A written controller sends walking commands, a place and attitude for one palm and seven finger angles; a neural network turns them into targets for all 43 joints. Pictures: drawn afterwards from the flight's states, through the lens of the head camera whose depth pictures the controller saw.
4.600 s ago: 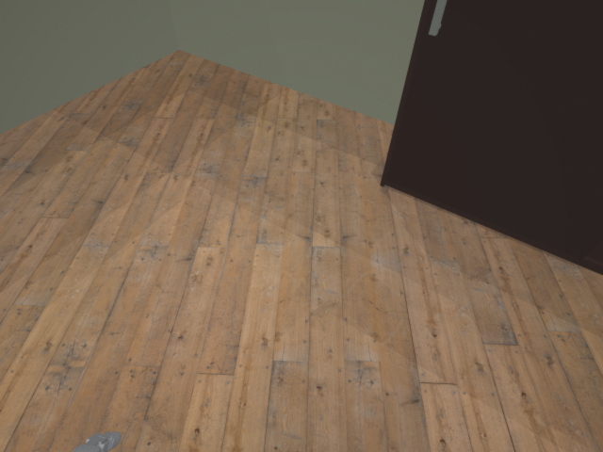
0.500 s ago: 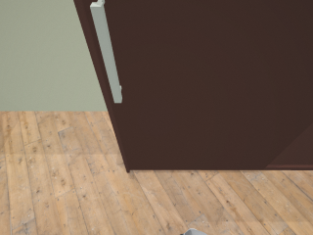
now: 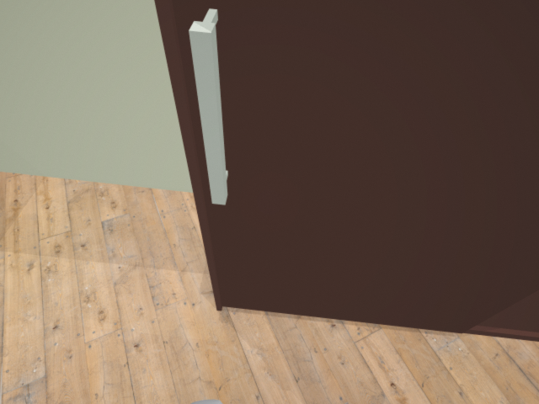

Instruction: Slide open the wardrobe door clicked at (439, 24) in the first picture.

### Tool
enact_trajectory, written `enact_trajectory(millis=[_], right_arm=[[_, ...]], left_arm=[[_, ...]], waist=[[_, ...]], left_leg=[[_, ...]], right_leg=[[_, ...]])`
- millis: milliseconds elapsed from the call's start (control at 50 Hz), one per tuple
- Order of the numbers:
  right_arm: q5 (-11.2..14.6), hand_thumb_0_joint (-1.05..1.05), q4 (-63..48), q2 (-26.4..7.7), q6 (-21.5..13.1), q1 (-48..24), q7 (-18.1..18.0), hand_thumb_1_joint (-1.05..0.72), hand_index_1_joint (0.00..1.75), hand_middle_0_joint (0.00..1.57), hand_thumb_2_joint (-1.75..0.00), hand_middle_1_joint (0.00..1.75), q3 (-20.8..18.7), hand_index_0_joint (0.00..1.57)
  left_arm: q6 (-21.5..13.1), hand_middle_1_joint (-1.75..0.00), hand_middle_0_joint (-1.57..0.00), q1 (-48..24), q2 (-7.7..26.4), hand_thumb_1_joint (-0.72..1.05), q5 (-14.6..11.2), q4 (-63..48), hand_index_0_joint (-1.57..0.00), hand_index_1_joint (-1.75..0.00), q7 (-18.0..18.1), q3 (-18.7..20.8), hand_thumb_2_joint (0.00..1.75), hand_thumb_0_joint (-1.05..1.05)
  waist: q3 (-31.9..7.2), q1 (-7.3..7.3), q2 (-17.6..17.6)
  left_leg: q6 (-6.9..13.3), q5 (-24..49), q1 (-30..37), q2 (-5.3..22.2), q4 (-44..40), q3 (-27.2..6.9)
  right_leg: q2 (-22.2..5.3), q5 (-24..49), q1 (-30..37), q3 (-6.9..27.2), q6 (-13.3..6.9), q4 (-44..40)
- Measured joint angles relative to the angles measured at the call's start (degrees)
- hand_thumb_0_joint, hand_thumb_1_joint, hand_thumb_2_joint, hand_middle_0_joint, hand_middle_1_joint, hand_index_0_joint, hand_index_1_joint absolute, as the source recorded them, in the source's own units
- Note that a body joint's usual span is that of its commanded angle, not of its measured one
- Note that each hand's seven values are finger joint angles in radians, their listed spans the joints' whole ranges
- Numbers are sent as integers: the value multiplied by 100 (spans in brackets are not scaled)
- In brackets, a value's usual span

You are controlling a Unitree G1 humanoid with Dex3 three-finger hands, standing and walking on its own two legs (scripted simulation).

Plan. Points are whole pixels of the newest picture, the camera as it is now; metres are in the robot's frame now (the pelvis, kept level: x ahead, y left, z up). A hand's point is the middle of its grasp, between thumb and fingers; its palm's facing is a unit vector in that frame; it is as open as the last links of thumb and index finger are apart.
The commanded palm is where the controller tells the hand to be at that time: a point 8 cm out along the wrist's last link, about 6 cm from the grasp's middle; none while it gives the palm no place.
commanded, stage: come to a stop and stand still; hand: left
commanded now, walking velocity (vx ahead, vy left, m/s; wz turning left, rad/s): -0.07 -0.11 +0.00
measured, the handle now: (216, 124) +0.47 +0.13 +0.15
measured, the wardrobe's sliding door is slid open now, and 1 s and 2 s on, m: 0.00 0.00 0.00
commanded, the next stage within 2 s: look again from close up in 1.78 s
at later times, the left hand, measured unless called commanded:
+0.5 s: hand out of the picture +0.01 +0.15 -0.17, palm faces +0.02 -0.97 -0.23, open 7.3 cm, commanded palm none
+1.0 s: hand out of the picture -0.01 +0.16 -0.17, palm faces +0.02 -0.98 -0.21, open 7.3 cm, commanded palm none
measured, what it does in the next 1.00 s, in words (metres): steps on the spot: right foot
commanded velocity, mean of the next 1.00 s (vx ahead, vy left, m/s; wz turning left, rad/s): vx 0.00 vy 0.00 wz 0.00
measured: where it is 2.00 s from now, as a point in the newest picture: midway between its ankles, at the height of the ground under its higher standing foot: outside the picture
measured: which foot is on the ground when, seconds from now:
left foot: down 0.00-1.00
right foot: up 0.00-0.18, down 0.20-1.00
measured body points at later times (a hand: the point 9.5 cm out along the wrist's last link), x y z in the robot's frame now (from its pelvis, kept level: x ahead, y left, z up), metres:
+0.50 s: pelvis -0.04 -0.04 -0.01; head -0.05 -0.05 +0.44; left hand +0.01 +0.20 -0.15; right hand -0.04 -0.27 -0.17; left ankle +0.05 +0.10 -0.73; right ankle -0.03 -0.16 -0.73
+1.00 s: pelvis -0.01 -0.03 +0.00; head +0.00 -0.03 +0.45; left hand -0.01 +0.21 -0.16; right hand +0.01 -0.26 -0.15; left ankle +0.05 +0.10 -0.73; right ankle -0.03 -0.16 -0.73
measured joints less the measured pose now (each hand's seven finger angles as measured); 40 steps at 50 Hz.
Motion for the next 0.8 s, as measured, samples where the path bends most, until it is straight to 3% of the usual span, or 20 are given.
enact_trajectory(millis=[40, 100, 140, 200, 280, 340, 580, 800], right_arm=[[-3, 0, -50, 45, 22, -98, -2, -91, 30, 20, -89, 30, 1, 20], [-4, 0, -104, 85, 43, -183, 14, -91, 30, 20, -89, 30, -24, 20], [-8, 0, -111, 79, 54, -192, 32, -91, 30, 20, -89, 30, -51, 20], [44, 0, -274, 24, 89, -14, 128, -90, 30, 20, -89, 30, -74, 21], [13, 0, -408, -217, 160, 287, 200, -90, 30, 20, -89, 30, -149, 20], [8, 0, -380, -210, 118, 634, 205, -91, 30, 20, -89, 30, -112, 20], [-52, 0, -45, -71, 126, 1497, 182, -91, 30, 20, -90, 30, 56, 20], [-17, 0, 232, 4, 22, 1442, 149, -91, 30, 20, -90, 30, 131, 20]], left_arm=[[8, -30, -20, 18, 22, 92, 7, -27, -20, -30, -12, 17, 90, 0], [50, -30, -20, 52, 40, 91, 14, -75, -20, -30, -25, 32, 90, 0], [48, -30, -20, 67, 34, 91, 16, -106, -20, -30, -30, 24, 90, 0], [-81, -30, -20, 283, 98, 91, 65, -330, -20, -30, 23, -73, 90, 0], [-191, -30, -20, 365, -88, 91, 106, -413, -20, -30, 23, -186, 90, 0], [-161, -30, -20, 432, -110, 91, 91, -465, -20, -30, 33, -198, 90, 0], [-127, -30, -20, 467, -62, 91, 35, -482, -21, -30, -47, -215, 90, 1], [-187, -30, -20, 536, -9, 91, 17, -178, -20, -30, -69, -209, 90, 0]], waist=[[32, -1, 24], [46, -30, 98], [43, -62, 177], [-192, -42, 154], [-118, -198, 544], [-203, -271, 436], [-420, -384, 316], [-338, -304, 230]], left_leg=[[-7, 105, -3, 13, -122, 14], [-49, 219, -33, 56, -224, 30], [-93, 273, -71, 93, -229, 20], [-182, -27, -569, 124, 418, 52], [-160, -615, -720, 79, 1096, -457], [-225, -72, -515, -5, 912, -479], [-247, 53, -464, -66, 403, -602], [-297, 226, -315, -73, 97, -652]], right_leg=[[48, -50, -135, 132, 41, 401], [43, -102, -127, 185, 85, 355], [10, -47, 38, 152, 70, -132], [-70, 910, 206, 373, -127, -1385], [65, 708, 217, 176, -74, -894], [-3, 541, 299, 183, -58, -708], [37, 825, 301, 141, -156, -1134], [65, 950, 495, 126, -120, -1529]])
